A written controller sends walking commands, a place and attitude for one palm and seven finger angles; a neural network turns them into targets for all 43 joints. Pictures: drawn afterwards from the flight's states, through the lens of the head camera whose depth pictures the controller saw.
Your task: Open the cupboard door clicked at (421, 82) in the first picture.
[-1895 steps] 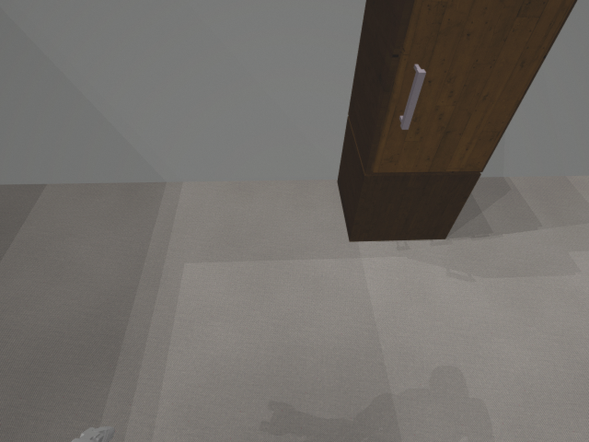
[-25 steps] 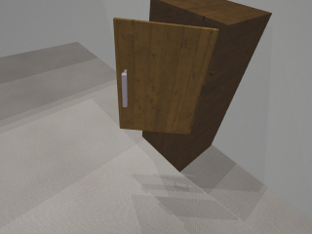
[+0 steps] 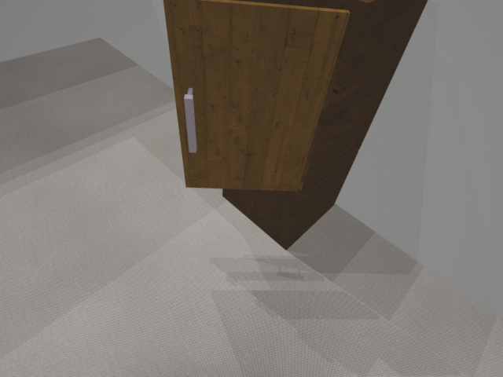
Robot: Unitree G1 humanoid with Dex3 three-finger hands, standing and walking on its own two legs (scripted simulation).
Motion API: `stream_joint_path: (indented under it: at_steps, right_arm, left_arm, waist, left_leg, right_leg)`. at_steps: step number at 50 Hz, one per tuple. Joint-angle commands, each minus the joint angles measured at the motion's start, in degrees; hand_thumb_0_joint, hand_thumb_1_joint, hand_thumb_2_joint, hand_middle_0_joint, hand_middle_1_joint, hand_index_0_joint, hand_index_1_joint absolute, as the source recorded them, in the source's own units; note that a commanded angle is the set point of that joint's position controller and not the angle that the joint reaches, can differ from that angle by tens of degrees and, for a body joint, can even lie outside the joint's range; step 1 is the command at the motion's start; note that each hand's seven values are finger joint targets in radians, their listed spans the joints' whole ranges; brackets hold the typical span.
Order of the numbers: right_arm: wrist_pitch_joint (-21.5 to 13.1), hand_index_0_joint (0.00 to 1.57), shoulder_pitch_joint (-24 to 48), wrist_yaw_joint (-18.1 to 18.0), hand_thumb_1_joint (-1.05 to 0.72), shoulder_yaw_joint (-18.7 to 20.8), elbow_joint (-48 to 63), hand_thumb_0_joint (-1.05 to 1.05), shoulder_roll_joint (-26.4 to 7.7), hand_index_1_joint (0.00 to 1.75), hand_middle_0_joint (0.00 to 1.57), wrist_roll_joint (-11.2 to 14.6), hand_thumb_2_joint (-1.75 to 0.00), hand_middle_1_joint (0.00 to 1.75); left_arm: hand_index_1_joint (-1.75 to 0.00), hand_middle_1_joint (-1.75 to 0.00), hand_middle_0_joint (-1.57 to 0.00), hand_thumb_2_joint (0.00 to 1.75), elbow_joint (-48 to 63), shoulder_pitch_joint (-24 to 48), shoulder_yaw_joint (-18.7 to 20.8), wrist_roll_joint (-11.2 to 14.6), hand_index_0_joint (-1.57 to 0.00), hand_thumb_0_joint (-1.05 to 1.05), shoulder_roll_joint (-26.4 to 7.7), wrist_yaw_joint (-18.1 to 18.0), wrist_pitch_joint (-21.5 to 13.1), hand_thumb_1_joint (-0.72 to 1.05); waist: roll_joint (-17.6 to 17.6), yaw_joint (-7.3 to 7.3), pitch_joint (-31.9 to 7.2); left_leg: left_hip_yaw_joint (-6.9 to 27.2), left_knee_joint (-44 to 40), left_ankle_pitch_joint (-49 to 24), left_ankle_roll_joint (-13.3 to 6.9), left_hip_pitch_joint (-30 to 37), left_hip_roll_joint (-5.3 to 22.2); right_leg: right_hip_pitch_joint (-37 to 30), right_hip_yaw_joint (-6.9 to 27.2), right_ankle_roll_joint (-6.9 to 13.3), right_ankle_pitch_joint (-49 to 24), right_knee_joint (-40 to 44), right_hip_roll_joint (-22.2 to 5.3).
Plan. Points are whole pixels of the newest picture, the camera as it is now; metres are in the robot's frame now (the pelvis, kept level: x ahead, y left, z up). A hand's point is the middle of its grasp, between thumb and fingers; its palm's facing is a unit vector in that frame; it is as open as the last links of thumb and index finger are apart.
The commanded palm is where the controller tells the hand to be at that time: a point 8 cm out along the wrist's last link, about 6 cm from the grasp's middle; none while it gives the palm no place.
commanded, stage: come to a stop and stand still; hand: left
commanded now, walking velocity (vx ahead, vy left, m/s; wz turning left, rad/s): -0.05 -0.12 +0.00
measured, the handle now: (191, 121) +0.74 +0.19 -0.04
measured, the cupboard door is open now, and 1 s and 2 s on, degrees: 46 46 46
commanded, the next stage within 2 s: look again from close up in 0.72 s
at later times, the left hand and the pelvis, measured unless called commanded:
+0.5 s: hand out of the picture +0.03 +0.15 -0.17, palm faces +0.02 -0.98 -0.18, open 7.3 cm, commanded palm none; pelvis +0.03 -0.02 +0.01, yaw +0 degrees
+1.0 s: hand out of the picture +0.01 +0.14 -0.16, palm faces +0.03 -0.99 -0.16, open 7.4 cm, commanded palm none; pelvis +0.03 -0.02 +0.01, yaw +0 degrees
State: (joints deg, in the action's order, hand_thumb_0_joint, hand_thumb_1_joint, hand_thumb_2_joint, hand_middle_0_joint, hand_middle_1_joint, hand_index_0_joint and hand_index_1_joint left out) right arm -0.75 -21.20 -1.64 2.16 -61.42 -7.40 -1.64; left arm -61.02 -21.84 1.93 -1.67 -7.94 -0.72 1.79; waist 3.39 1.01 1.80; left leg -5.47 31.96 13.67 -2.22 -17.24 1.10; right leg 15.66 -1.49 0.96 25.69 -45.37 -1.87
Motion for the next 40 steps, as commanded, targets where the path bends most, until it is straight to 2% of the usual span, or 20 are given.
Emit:
stream_joint_path:
  at_steps: [1, 3, 4, 5, 6, 7, 8, 9, 10, 11, 12, 14, 15, 16, 18, 21, 26, 29, 37, 40]
  right_arm:
    - [-1.49, 0.20, 0.55, -0.99, -0.90, 0.51, 1.92, 0.00, -7.48, 0.30, 0.20, 0.12, -0.90, 0.30]
    - [-1.15, 0.20, 1.45, -1.15, -0.90, 0.73, 1.36, 0.00, -7.74, 0.30, 0.20, 0.19, -0.90, 0.30]
    - [-0.82, 0.20, 1.14, -1.17, -0.90, 0.93, 0.82, 0.00, -7.80, 0.30, 0.20, 0.32, -0.90, 0.30]
    - [-0.61, 0.20, 1.15, -1.25, -0.90, 1.08, 0.45, 0.00, -7.82, 0.30, 0.20, 0.47, -0.90, 0.30]
    - [-0.43, 0.20, 1.42, -1.22, -0.90, 1.19, 0.22, 0.00, -7.46, 0.30, 0.20, 0.63, -0.90, 0.30]
    - [-0.27, 0.20, 1.12, -1.03, -0.90, 1.09, -0.01, 0.00, -6.03, 0.30, 0.20, 0.92, -0.90, 0.30]
    - [-0.04, 0.20, 1.08, -0.74, -0.90, 0.76, 0.04, 0.00, -4.12, 0.30, 0.20, 1.16, -0.90, 0.30]
    - [0.11, 0.20, 1.28, -0.38, -0.90, 0.29, -0.03, 0.00, -2.57, 0.30, 0.20, 1.17, -0.90, 0.30]
    - [0.45, 0.20, 1.14, -0.21, -0.90, 0.05, -0.64, 0.00, -1.83, 0.30, 0.20, 1.03, -0.90, 0.30]
    - [0.69, 0.20, 0.84, -0.16, -0.90, 0.11, -1.06, 0.00, -2.03, 0.30, 0.20, 0.92, -0.90, 0.30]
    - [0.77, 0.20, 0.32, -0.07, -0.90, 0.13, -1.45, 0.00, -2.32, 0.30, 0.20, 0.90, -0.90, 0.30]
    - [0.49, 0.20, 0.49, 0.07, -0.90, -0.06, -2.25, 0.00, -2.66, 0.30, 0.20, 0.87, -0.90, 0.30]
    - [0.23, 0.20, 0.80, 0.10, -0.90, -0.10, -2.37, 0.00, -3.04, 0.30, 0.20, 0.96, -0.90, 0.30]
    - [0.00, 0.20, 1.17, 0.06, -0.90, -0.22, -2.38, 0.00, -3.14, 0.30, 0.20, 0.99, -0.90, 0.30]
    - [-0.25, 0.20, 1.88, 0.01, -0.90, -0.20, -2.40, 0.00, -3.63, 0.30, 0.20, 1.05, -0.90, 0.30]
    - [-0.20, 0.20, 2.20, -0.06, -0.90, -0.33, -2.52, 0.00, -3.87, 0.30, 0.20, 1.09, -0.90, 0.30]
    - [-0.12, 0.20, 2.34, -0.09, -0.90, -0.43, -3.00, 0.00, -4.18, 0.30, 0.20, 1.15, -0.90, 0.30]
    - [-0.04, 0.20, 2.75, -0.10, -0.90, -0.60, -3.10, 0.00, -4.34, 0.30, 0.20, 1.15, -0.90, 0.30]
    - [0.05, 0.20, 2.14, -0.11, -0.90, -0.73, -3.29, 0.00, -4.36, 0.30, 0.20, 1.08, -0.90, 0.30]
    - [-0.07, 0.20, 1.80, -0.14, -0.90, -0.70, -3.12, 0.00, -4.60, 0.30, 0.20, 1.12, -0.90, 0.30]
  left_arm:
    - [-0.30, -0.30, -0.20, 0.90, 3.15, -0.89, 0.27, 0.45, -0.20, 0.00, -1.23, 0.20, -1.27, 0.90]
    - [-0.30, -0.30, -0.20, 0.90, 2.61, -1.39, -0.08, 0.78, -0.20, 0.00, -0.28, -0.13, -1.08, 0.90]
    - [-0.30, -0.30, -0.20, 0.90, 2.31, -1.85, -0.03, 0.80, -0.20, 0.00, -0.24, -0.29, -1.05, 0.90]
    - [-0.30, -0.30, -0.20, 0.90, 1.97, -2.55, 0.04, 0.81, -0.20, 0.00, -0.72, -0.42, -1.18, 0.90]
    - [-0.30, -0.30, -0.20, 0.90, 1.46, -3.69, 0.16, 0.77, -0.20, 0.00, -0.82, -0.57, -1.35, 0.90]
    - [-0.30, -0.30, -0.20, 0.90, 1.46, -3.65, 0.38, 0.62, -0.20, 0.00, -2.50, -0.87, -1.58, 0.90]
    - [-0.30, -0.30, -0.20, 0.90, 1.58, -2.49, 0.39, 0.55, -0.20, 0.00, -3.67, -1.11, -1.90, 0.90]
    - [-0.30, -0.30, -0.20, 0.90, 1.77, -1.50, 0.24, 0.62, -0.20, 0.00, -4.75, -1.14, -2.03, 0.90]
    - [-0.30, -0.30, -0.20, 0.90, 1.67, -0.26, 0.00, 0.64, -0.20, 0.00, -4.88, -1.19, -2.39, 0.90]
    - [-0.30, -0.30, -0.20, 0.90, 1.81, 1.08, -0.05, 0.69, -0.20, 0.00, -5.26, -1.24, -2.58, 0.90]
    - [-0.30, -0.30, -0.20, 0.90, 1.95, 1.92, -0.09, 0.77, -0.20, 0.00, -4.94, -1.30, -2.66, 0.90]
    - [-0.30, -0.30, -0.20, 0.90, 1.67, 2.13, -0.25, 0.83, -0.20, 0.00, -4.51, -1.30, -2.62, 0.90]
    - [-0.30, -0.30, -0.20, 0.90, 1.48, 1.69, -0.38, 0.86, -0.20, 0.00, -4.39, -1.37, -2.69, 0.90]
    - [-0.30, -0.30, -0.20, 0.90, 1.11, 1.41, -0.35, 0.89, -0.20, 0.00, -4.48, -1.37, -2.77, 0.90]
    - [-0.30, -0.30, -0.20, 0.90, 0.50, 0.59, -0.39, 0.89, -0.20, 0.00, -4.43, -1.39, -2.97, 0.90]
    - [-0.30, -0.30, -0.20, 0.90, 0.00, 0.57, -0.54, 0.85, -0.20, 0.00, -4.48, -1.49, -3.10, 0.90]
    - [-0.30, -0.30, -0.20, 0.90, -0.52, 0.45, -0.69, 0.77, -0.20, 0.00, -4.53, -1.61, -3.20, 0.90]
    - [-0.30, -0.30, -0.20, 0.90, -0.91, 0.29, -0.81, 0.78, -0.20, 0.00, -4.51, -1.58, -3.16, 0.90]
    - [-0.30, -0.30, -0.20, 0.90, -1.29, -0.30, -0.87, 0.72, -0.20, 0.00, -4.32, -1.64, -3.22, 0.90]
    - [-0.30, -0.30, -0.20, 0.90, -1.32, -0.91, -0.79, 0.67, -0.20, 0.00, -4.14, -1.70, -3.22, 0.90]
  waist:
    - [-9.73, -1.33, 2.60]
    - [-10.02, -1.28, 0.40]
    - [-9.46, -1.28, -0.07]
    - [-7.25, -1.74, -0.37]
    - [-6.67, -2.29, -0.52]
    - [-4.18, -2.05, 0.61]
    - [-2.28, -1.38, 2.19]
    - [-1.96, -0.73, 2.71]
    - [-0.30, 0.07, 1.88]
    - [2.79, 0.45, 1.95]
    - [3.68, 0.65, 1.94]
    - [-0.75, 0.32, 3.08]
    - [-3.80, -0.01, 2.40]
    - [-4.69, -0.35, 1.46]
    - [-4.04, -0.79, -0.31]
    - [-3.55, -0.72, -0.04]
    - [-3.62, -0.53, -0.15]
    - [-3.75, -0.66, 1.45]
    - [-3.38, -0.62, 2.65]
    - [-3.49, -0.71, 1.98]
  left_leg:
    - [16.83, -22.38, 0.74, -6.17, -1.04, 15.55]
    - [13.41, -19.14, -6.45, -6.37, 1.11, 14.30]
    - [12.66, -17.72, -6.81, -5.97, 0.82, 13.86]
    - [12.10, -15.66, -8.49, -5.09, 0.66, 13.29]
    - [10.68, -13.50, -6.96, -3.55, -0.07, 11.67]
    - [8.94, -10.96, -4.15, -1.43, -2.46, 9.32]
    - [6.40, -9.45, -0.83, 0.50, -3.62, 6.05]
    - [4.35, -8.79, 0.80, 1.51, -1.04, 3.75]
    - [3.75, -8.02, 0.24, 1.93, 1.85, 2.90]
    - [3.49, -7.31, -1.14, 2.09, 3.38, 3.02]
    - [3.49, -7.69, -1.31, 2.16, 4.37, 3.42]
    - [4.68, -9.95, -3.36, 1.86, 4.92, 4.41]
    - [5.28, -10.76, -4.95, 1.71, 4.72, 4.95]
    - [5.59, -11.30, -6.41, 1.66, 4.50, 5.27]
    - [5.20, -11.20, -8.48, 1.69, 5.59, 5.53]
    - [4.95, -11.26, -9.68, 1.83, 6.41, 5.46]
    - [4.72, -11.85, -9.59, 1.88, 7.71, 5.62]
    - [4.63, -12.43, -8.17, 1.96, 7.59, 5.52]
    - [4.75, -13.08, -6.24, 1.96, 7.35, 5.19]
    - [4.93, -12.92, -6.69, 1.80, 7.69, 5.29]
  right_leg:
    - [4.92, 2.02, -0.76, -3.03, -3.82, -3.16]
    - [0.73, 0.30, -1.33, -3.35, 4.79, -2.16]
    - [-1.65, -0.54, -1.46, -5.77, 9.14, -1.63]
    - [-4.27, -0.99, -1.47, -9.47, 14.27, -1.17]
    - [-6.99, -1.14, -1.49, -13.78, 19.84, -1.09]
    - [-8.79, 1.87, -0.84, -16.37, 23.53, -2.60]
    - [-7.02, 5.80, 0.78, -16.27, 25.08, -5.63]
    - [-2.99, 7.00, 1.87, -14.94, 25.87, -7.85]
    - [-0.58, 7.75, 2.08, -13.88, 26.43, -7.55]
    - [0.45, 7.37, 1.86, -13.53, 26.81, -6.93]
    - [1.19, 6.61, 1.55, -11.20, 27.53, -6.71]
    - [1.38, 5.03, 0.66, -11.31, 26.57, -5.12]
    - [-0.37, 4.51, 0.43, -13.99, 25.83, -4.58]
    - [-2.37, 4.14, 0.25, -16.73, 25.18, -4.37]
    - [-4.36, 3.57, 0.12, -20.64, 24.57, -4.57]
    - [-4.73, 3.76, 0.21, -23.00, 24.77, -4.79]
    - [-4.96, 3.56, 0.13, -22.74, 25.53, -4.90]
    - [-4.07, 3.56, 0.02, -20.77, 26.24, -4.84]
    - [-3.45, 3.88, 0.11, -17.62, 27.44, -4.67]
    - [-3.88, 3.71, 0.08, -17.93, 27.21, -4.50]
